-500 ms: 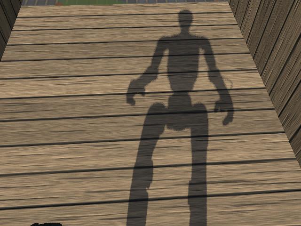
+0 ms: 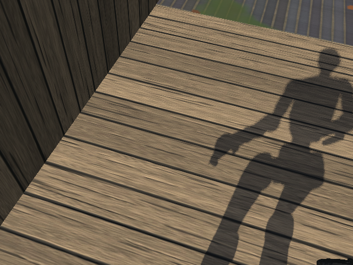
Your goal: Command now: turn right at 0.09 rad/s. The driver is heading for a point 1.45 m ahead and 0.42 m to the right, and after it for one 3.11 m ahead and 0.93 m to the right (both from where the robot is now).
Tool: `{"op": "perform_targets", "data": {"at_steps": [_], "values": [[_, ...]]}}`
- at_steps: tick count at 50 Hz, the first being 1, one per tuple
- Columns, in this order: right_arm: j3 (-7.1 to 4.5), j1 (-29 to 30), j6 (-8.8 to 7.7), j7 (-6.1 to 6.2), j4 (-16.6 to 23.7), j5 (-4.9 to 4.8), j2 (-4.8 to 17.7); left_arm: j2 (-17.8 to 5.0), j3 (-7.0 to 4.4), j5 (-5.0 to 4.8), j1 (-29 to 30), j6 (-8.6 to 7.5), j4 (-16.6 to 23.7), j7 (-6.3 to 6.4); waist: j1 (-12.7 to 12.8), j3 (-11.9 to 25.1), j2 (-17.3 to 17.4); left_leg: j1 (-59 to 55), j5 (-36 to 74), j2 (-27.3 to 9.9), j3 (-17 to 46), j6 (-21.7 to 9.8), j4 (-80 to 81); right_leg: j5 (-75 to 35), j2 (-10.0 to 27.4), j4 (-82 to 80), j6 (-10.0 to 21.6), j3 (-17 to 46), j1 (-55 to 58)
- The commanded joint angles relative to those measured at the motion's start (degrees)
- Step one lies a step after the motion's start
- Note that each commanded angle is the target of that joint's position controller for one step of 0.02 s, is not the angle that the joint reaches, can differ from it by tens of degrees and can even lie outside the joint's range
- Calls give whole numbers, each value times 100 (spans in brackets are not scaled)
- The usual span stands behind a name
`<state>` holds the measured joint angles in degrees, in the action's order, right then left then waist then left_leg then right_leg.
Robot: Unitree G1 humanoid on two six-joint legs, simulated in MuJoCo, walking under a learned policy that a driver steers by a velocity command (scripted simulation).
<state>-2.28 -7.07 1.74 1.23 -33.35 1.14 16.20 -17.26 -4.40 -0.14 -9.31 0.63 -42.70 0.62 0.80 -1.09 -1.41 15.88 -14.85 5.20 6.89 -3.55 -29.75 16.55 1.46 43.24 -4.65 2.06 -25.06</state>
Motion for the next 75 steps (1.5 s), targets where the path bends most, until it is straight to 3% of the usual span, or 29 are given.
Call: {"op": "perform_targets", "data": {"at_steps": [1, 3, 5, 8, 13, 17, 19, 20, 22, 24, 25, 28, 38, 41, 43, 44, 45, 46, 48, 55, 61, 64, 65, 66, 67, 68, 69, 72, 75], "values": [[-94, 15, -119, -77, 128, 35, 557, -347, -12, -44, 218, -139, 450, -81, -121, 448, 958, -95, 1409, -1500, 788, -777, 614, -354, 51, -993, 180, -210, 959], [-202, -285, -158, -32, 5, -5, 837, -791, -88, 1, 333, -173, 622, -81, -203, 254, 609, -278, 911, -1179, 618, -416, 291, -1765, 129, -1563, 422, 103, 980], [-242, -436, -191, 58, 116, 118, 788, -1318, -251, -107, 262, -184, 646, -71, -485, 335, -749, -123, 95, -244, -389, 157, -635, -2843, 758, -1707, 1149, 1323, 832], [-260, 353, -154, 137, 376, -42, 556, -1079, -240, -13, -488, -211, 556, -24, 129, 420, -1361, 1238, -2066, 175, -303, 435, -2200, -2876, 1520, -2337, 2097, 3059, 1740], [-239, 301, -228, 7, 289, -159, 224, -1042, -361, -234, 23, 26, 720, 193, -35, 732, -707, 1204, -1299, -34, -123, 670, -1463, -2503, 809, -2081, 1440, 2387, 1955], [-421, -962, -340, -176, -170, -347, 462, -919, -303, -273, 449, 168, 1011, 197, -689, 753, -900, -1729, -66, -99, -485, 365, 722, 2019, 174, -2407, 1052, 2334, -539], [-575, -1459, -402, -100, -185, -85, 1271, -8, -70, -208, 277, -3, 1245, 109, -611, 629, 1180, -2650, -2637, -2621, 2862, -322, 1740, 1608, -777, 751, 554, 1209, -2792], [-582, -926, -547, -117, -40, 130, 1391, -325, -105, -277, 351, -148, 1414, 71, -322, 164, 1418, -1907, -3597, -3041, 3738, -708, 2162, 998, -128, 1563, 568, 1266, -3227], [-413, -480, -683, -16, 45, -87, 801, -804, -242, -182, 132, -181, 1122, 22, -164, -190, 859, -1756, -2694, -2440, 2286, -369, 2115, 37, 116, 2174, 448, 929, -3268], [-356, -744, -758, 34, -76, -102, 727, -656, -208, -127, -32, -217, 989, -58, -238, -157, 750, -1621, -1588, -2012, 1151, -77, 2088, -622, 233, 2788, 378, 647, -3061], [-300, -1140, -651, -42, -308, 161, 820, -608, -179, 520, 198, 15, 946, -364, -269, -341, 180, -912, -1598, -1902, 662, 9, 2312, -693, 25, 3011, 371, 306, -2671], [-298, -1390, -652, -142, -438, 109, 797, -497, -141, 229, 252, 194, 933, -604, -309, -498, 758, -863, -1160, -1744, -180, 224, 2340, -1202, 64, 3116, 375, 228, -2722], [-100, -2870, -736, -42, -1553, 75, 576, -176, 160, 313, 1976, -97, 1287, -730, -785, -1111, 795, -2379, 1606, -2188, -967, -379, 2750, -579, -155, 104, 961, -667, -2533], [-87, -2751, -645, -7, -1958, 13, 940, -193, 177, 316, 974, -167, 1057, -510, -1, -311, 1141, -2270, 7050, -2219, -1234, -526, 1115, 374, -764, -472, 1424, -1310, -35], [-98, -2070, -678, -28, -1820, -99, 1099, -861, -111, 350, -1776, -311, 301, -248, 1515, 1116, 1064, -81, 5664, -1913, -1236, -386, -2081, 221, -36, -1102, 1623, 43, 3825], [130, -2390, -737, -217, -1378, -237, -14, -1575, -275, 472, -2072, -374, 191, -126, 933, 2260, -705, 2190, -760, -811, -942, -281, -4321, 2889, 2156, -1711, 1748, 3012, 5808], [-67, -1886, -783, -182, -1351, -276, 619, -1434, -242, 396, -2091, -396, 241, -85, 1139, 2401, -106, 2367, -864, -587, 74, -475, -5075, 3168, 2480, -2722, 1530, 4306, 4976], [-138, -1411, -739, -169, -1197, -292, 645, -1143, -154, 404, -1557, -395, 36, -65, 747, 1115, -8, 2700, -147, -890, -4, -494, -5070, 2384, 2123, -2744, 1307, 3131, 3999], [-65, -1578, -633, -228, -1407, -185, 230, -518, -10, 328, -916, -487, -10, -98, 217, 79, -54, 2349, 318, -1254, -220, -366, -4562, 843, 1648, -3127, 1113, 1549, 2549], [-6, -653, -238, -465, -1058, -78, -220, 132, 173, 138, -995, -767, -514, -154, -278, -860, -460, 2689, 1355, -1221, -890, -212, -3933, -2363, 704, -3709, 443, -1345, 1553], [66, -21, -276, -611, -724, -77, 122, -542, 132, 133, -1218, -762, -644, 154, -551, -529, -321, 1329, 1990, -372, -2041, -609, -1614, -7375, 885, -3030, 303, -2048, 2470], [-229, -2413, -158, -472, -1403, -57, 875, -1115, -42, 208, -469, -529, -328, 292, -1875, 711, -611, -1233, 1078, 15, -1707, -991, -1558, -8783, 1238, -15, 386, -1722, 2316], [-420, -3409, -168, -353, -1718, -93, 1192, -1147, -90, 186, -115, -439, -228, 222, -2317, 987, -150, -2393, 890, -139, -1132, -1342, -879, -6828, 936, 2294, 488, -1640, 1563], [-514, -2824, -157, -235, -1725, -267, 1220, -478, 59, 208, 239, -453, -148, 32, -1881, 243, 1185, -2479, 667, -291, -543, -1468, -422, -257, -370, 4608, 559, -1474, 19], [-517, -2090, -162, -260, -1497, -47, 1669, 111, 269, 269, -575, -591, 414, 19, -562, 446, 1591, -3126, 2141, -1073, 1667, -2162, -714, 1284, -523, 5901, 351, -604, -1805], [-567, -1990, -163, -208, -1285, 17, 1706, -68, 332, 212, -567, -739, 750, -5, -678, 1385, 1224, -3724, -559, -1890, 3750, -2837, 891, 1177, -460, 5837, 379, 382, -2567], [-476, -1881, -189, -141, -1264, 60, 1191, -422, 313, 261, -275, -848, 696, -28, -555, 504, 77, -2783, -1703, -1950, 4094, -2428, 1826, 753, -129, 5057, 469, 471, -2705], [-358, -1415, -452, -81, -1284, -14, 963, -429, 357, 504, -60, -584, 640, -50, 113, -463, -655, -453, -632, -1327, 2892, -1927, 1949, 475, 385, 3613, 233, 454, -1692], [-372, -1297, -660, -95, -1261, -46, 1091, -297, 467, 449, 583, -400, 893, -121, 81, -706, -505, 821, 271, -667, 1803, -1733, 2257, -171, 598, 1820, -43, 73, -831]]}}
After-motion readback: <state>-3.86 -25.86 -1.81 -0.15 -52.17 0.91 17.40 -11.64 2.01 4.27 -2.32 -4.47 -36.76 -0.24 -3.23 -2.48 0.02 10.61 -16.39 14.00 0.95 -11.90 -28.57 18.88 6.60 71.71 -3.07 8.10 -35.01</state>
